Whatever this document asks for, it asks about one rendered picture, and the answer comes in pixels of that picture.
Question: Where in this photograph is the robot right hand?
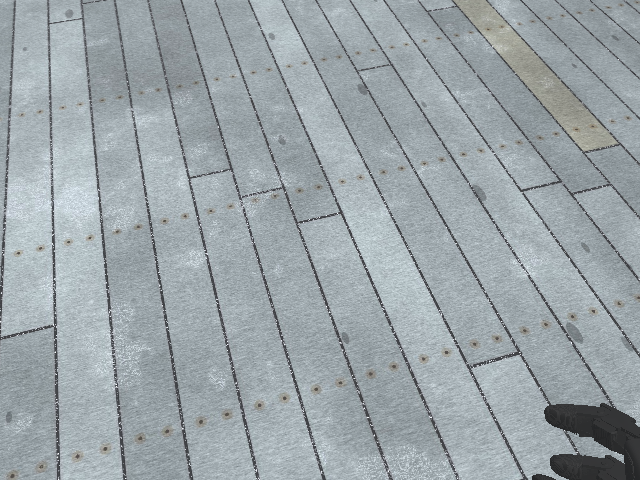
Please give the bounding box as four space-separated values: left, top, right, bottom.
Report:
532 403 640 480

